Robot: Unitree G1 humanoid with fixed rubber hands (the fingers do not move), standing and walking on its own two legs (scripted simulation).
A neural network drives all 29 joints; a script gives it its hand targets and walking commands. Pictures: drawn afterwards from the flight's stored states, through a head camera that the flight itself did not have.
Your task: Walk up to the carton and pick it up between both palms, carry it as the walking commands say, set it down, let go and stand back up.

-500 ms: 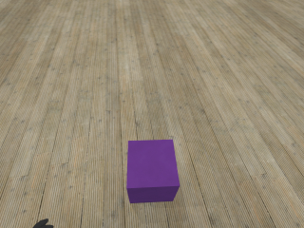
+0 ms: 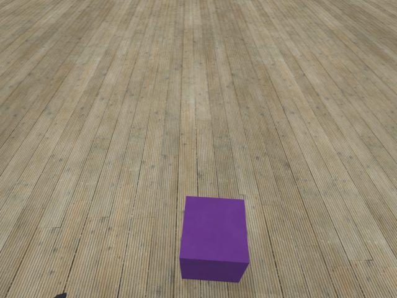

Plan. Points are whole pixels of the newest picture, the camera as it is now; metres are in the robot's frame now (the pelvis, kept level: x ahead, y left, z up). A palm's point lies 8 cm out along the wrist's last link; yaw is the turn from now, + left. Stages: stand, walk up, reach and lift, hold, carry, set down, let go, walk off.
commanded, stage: walk up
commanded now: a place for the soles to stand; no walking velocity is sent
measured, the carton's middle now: (212, 239) +0.50 -0.05 -0.63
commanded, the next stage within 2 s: none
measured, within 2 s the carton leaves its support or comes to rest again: neither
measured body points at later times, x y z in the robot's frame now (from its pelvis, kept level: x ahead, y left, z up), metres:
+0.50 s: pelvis +0.02 +0.01 +0.00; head +0.03 +0.02 +0.45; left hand +0.10 +0.33 -0.12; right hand +0.13 -0.30 -0.12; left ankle +0.01 +0.11 -0.74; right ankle +0.00 -0.09 -0.74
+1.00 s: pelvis +0.02 +0.01 -0.01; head +0.04 +0.02 +0.44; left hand +0.10 +0.34 -0.13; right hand +0.13 -0.30 -0.12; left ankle +0.01 +0.11 -0.74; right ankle +0.00 -0.09 -0.74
